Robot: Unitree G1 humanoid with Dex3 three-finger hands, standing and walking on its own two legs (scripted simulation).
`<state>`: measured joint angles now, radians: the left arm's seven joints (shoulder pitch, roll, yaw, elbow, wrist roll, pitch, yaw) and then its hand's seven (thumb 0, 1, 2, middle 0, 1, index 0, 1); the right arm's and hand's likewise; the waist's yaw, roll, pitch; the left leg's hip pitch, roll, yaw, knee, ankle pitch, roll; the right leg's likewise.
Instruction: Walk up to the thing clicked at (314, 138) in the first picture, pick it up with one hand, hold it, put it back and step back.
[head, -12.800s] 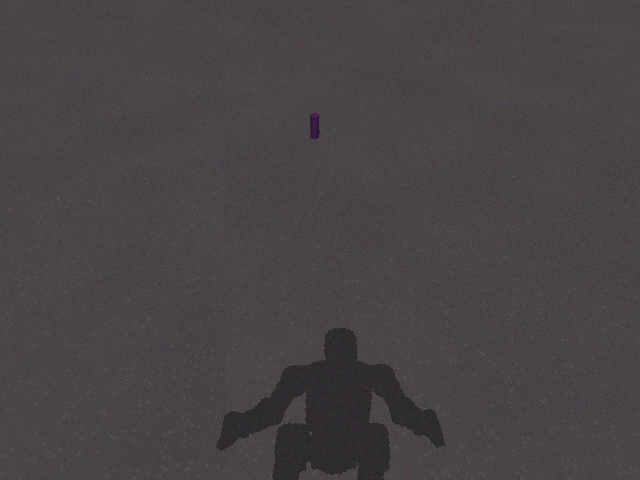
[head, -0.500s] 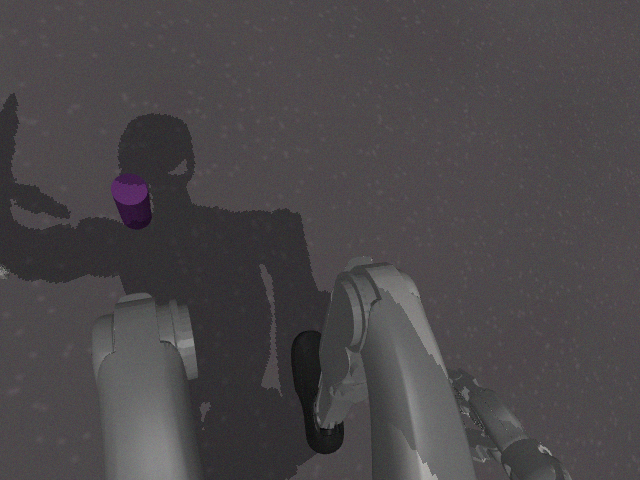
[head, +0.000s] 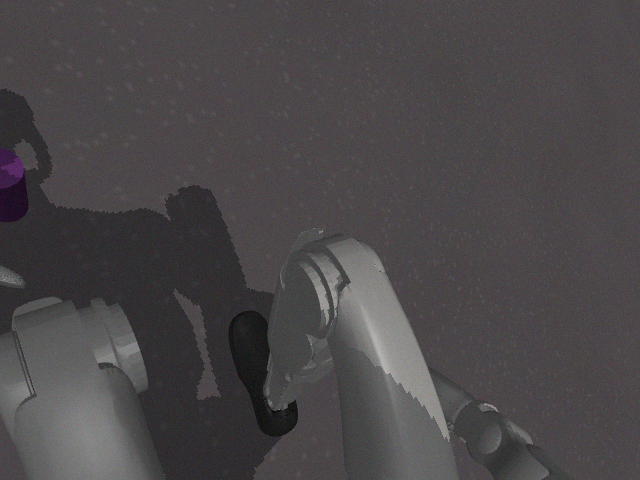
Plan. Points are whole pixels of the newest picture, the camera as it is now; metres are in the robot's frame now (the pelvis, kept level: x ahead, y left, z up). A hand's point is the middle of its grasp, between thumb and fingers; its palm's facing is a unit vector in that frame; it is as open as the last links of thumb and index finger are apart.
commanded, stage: close in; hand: left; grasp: from the side
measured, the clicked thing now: (1, 188) +0.49 +0.20 -0.23
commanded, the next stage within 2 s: close in 0.38 s
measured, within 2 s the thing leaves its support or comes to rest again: neither
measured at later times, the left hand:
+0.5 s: hand out of the picture +0.45 +0.20 -0.19, palm faces +0.01 -1.00 -0.03, open 16.3 cm
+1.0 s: hand out of the picture +0.46 +0.20 -0.19, palm faces +0.06 -1.00 -0.05, open 10.6 cm
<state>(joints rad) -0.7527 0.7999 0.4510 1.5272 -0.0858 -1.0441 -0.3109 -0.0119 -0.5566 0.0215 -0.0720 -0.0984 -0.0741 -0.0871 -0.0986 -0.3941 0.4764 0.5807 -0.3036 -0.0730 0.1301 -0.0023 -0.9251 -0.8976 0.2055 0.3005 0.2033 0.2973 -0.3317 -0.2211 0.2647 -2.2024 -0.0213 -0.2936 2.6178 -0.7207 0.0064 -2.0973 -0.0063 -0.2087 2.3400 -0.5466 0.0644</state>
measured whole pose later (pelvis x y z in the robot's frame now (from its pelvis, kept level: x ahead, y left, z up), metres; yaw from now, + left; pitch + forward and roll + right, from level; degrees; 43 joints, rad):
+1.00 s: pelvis +0.00 +0.01 +0.01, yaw -3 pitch +16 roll -21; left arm -0.83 0.89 0.21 1.64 0.07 -1.17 0.10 0.00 0.10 0.50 -0.53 -0.49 -0.51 -0.50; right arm -0.19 -0.35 0.57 0.60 -0.42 -0.02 0.18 -0.01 -0.90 -0.90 0.20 0.30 0.20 0.30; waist -0.35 -0.28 0.31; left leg -2.19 -0.04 -0.39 2.61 -0.73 -0.01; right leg -2.05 0.00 -0.28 2.27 -0.55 0.08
